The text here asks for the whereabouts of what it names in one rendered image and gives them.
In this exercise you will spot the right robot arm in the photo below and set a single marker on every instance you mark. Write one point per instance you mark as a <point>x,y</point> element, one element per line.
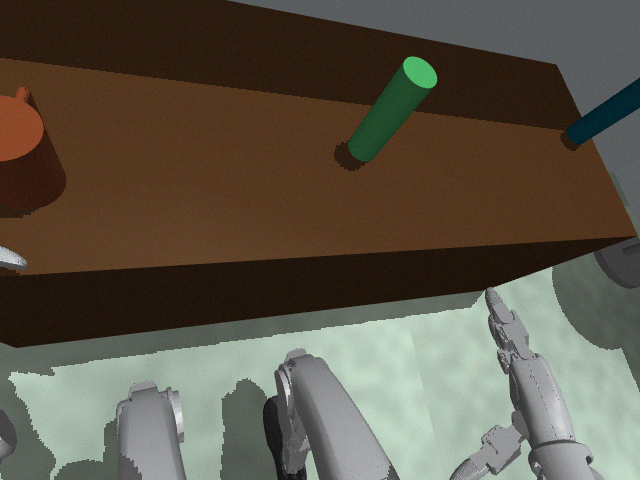
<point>562,460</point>

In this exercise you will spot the left robot arm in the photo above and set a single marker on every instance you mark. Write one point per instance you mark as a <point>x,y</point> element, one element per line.
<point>8,437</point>

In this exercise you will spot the right robot hand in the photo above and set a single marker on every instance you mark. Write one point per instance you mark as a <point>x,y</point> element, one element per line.
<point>540,415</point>

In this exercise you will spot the left robot hand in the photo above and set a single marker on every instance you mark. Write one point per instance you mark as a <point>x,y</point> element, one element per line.
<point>10,259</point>

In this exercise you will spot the right robot foot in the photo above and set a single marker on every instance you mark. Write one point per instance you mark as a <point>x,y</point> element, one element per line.
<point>274,441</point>

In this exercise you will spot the floor lamp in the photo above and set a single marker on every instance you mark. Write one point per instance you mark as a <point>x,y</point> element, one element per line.
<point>621,262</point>

